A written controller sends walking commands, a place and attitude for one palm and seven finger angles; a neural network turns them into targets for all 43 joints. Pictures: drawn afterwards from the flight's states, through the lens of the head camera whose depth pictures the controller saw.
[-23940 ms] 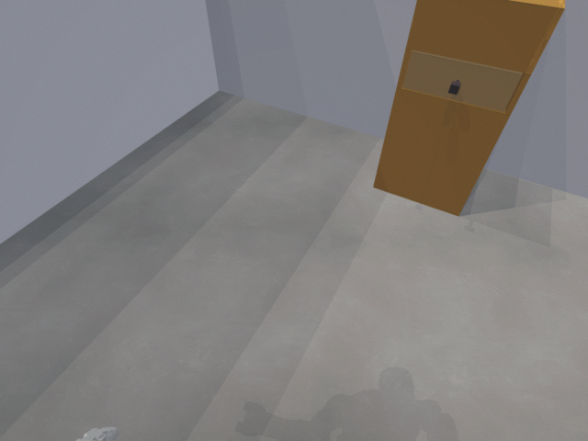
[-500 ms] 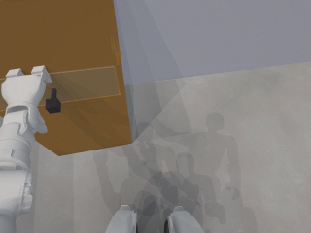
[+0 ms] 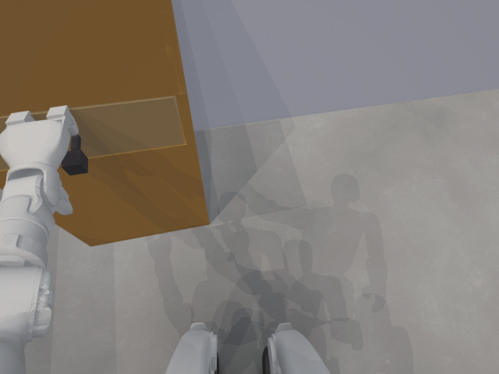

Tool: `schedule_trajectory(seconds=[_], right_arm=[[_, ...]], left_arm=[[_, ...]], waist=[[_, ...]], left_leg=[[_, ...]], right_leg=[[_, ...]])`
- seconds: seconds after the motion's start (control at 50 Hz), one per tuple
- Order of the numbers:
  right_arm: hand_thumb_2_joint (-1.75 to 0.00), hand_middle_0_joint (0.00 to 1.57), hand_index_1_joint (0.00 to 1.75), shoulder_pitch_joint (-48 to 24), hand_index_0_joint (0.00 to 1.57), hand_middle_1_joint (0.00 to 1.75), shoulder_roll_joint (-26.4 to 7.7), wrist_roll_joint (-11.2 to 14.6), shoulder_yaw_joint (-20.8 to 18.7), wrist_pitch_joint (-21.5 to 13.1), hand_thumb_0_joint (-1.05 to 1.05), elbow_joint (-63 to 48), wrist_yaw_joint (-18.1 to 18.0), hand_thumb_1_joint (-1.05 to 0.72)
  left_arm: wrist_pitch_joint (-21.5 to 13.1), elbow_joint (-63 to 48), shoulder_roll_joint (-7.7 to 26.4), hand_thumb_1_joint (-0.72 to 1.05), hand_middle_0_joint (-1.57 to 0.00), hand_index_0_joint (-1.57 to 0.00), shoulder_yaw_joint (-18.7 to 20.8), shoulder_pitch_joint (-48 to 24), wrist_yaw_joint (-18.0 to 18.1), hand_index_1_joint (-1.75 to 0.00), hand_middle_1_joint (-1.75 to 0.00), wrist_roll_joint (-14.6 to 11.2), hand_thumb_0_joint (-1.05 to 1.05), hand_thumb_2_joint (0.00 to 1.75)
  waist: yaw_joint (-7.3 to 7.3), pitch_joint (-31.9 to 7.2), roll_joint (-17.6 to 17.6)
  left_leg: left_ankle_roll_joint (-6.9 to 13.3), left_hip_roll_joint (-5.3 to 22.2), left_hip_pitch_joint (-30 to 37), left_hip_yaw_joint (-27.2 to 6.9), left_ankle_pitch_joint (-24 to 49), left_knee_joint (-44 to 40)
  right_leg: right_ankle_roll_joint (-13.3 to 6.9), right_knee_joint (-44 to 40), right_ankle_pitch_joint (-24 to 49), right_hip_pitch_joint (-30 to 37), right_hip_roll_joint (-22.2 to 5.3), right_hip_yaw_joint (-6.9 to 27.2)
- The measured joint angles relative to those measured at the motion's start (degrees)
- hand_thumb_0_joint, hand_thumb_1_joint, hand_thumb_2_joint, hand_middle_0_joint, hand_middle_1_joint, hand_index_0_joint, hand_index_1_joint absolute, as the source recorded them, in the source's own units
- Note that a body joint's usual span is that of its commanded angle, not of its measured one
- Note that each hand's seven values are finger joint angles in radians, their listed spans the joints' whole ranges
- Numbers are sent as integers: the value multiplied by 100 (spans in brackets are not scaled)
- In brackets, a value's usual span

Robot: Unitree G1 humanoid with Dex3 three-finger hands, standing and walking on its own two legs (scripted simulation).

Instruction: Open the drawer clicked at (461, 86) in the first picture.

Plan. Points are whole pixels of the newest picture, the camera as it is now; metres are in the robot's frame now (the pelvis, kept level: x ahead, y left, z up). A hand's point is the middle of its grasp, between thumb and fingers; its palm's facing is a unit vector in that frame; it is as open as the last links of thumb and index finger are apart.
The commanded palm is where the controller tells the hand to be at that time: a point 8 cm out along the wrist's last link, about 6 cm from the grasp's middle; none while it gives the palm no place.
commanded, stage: lower the fingers behind the handle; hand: left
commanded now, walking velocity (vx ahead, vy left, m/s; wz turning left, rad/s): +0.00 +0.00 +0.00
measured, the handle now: (75, 154) +0.50 +0.31 -0.05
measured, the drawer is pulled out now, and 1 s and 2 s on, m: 0.00 0.00 0.00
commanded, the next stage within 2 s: lift the fingers back up to retry in 1.20 s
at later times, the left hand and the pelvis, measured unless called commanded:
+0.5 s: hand (62, 168) +0.46 +0.32 -0.04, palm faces -0.07 +0.00 -1.00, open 13.8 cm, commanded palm +0.46 +0.30 +0.00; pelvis -0.01 +0.00 -0.02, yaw +0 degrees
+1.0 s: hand (63, 169) +0.46 +0.32 -0.04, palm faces -0.02 +0.02 -1.00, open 13.8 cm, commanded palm +0.46 +0.30 -0.02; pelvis -0.04 -0.01 -0.06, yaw +0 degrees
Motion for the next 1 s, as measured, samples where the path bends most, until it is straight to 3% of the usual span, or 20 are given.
schedule_trajectory(seconds=[0.08,0.16,0.26,0.32,0.38,0.52,0.66,0.82,1.0], right_arm=[[-90,20,30,3,20,30,8,-34,12,-77,0,-19,-37,-91],[-90,20,30,1,20,30,-4,-85,-5,-109,0,44,-13,-91],[-90,20,30,-21,20,30,-16,-105,-18,-72,0,129,62,-91],[-90,20,30,-67,20,30,-2,-85,15,-55,0,149,76,-91],[-90,20,30,-74,20,30,25,-66,57,-90,0,124,41,-91],[-90,21,30,-35,20,30,39,-58,109,-151,0,62,-17,-91],[-90,20,30,-35,20,30,-11,-43,110,-201,0,-7,-13,-91],[-90,20,30,-125,20,30,-19,6,169,-197,0,-89,-3,-91],[-90,20,30,-138,20,30,0,89,318,-244,0,-214,-87,-91]], left_arm=[[-257,-150,52,-49,-31,-32,188,132,-95,-122,-120,48,0,30],[-432,-309,110,-49,-32,-32,332,171,128,-121,-120,141,0,30],[-314,-358,73,-49,-32,-34,318,115,419,-123,-121,136,0,30],[-17,-166,41,-49,-32,-34,214,-16,389,-123,-121,110,0,30],[72,-105,50,-49,-32,-34,187,-94,313,-125,-120,36,0,30],[-91,-73,168,-49,-32,-32,158,-139,82,-123,-120,24,0,30],[-236,-78,263,-49,-31,-32,115,-288,208,-127,-120,53,0,30],[-58,-66,270,-49,-32,-30,12,-547,253,-131,-121,10,0,30],[49,39,414,-49,-31,-27,-78,-840,-51,-132,-120,-18,0,30]], waist=[[-49,-15,-10],[-67,-35,-11],[-23,-18,0],[-37,17,11],[-52,32,9],[-60,-29,-2],[-24,-74,-10],[-11,-60,-21],[-99,-20,-24]], left_leg=[[-10,24,-199,-8,-51,167],[-20,34,-447,-30,-139,407],[-19,26,-632,-37,-203,600],[-17,14,-651,-41,-189,606],[-14,11,-659,-43,-162,583],[-24,19,-745,-54,-176,673],[-26,10,-1078,-73,-246,986],[-31,-6,-1384,-82,-247,1244],[-43,-17,-1593,-108,-175,1390]], right_leg=[[-9,155,-40,-199,27,-14],[-16,382,-124,-438,40,-44],[-12,577,-195,-620,36,-59],[-9,592,-190,-638,23,-64],[-8,572,-166,-646,20,-66],[-20,662,-180,-733,30,-81],[-24,983,-264,-1062,25,-115],[-26,1265,-286,-1371,10,-139],[-33,1426,-231,-1578,0,-175]])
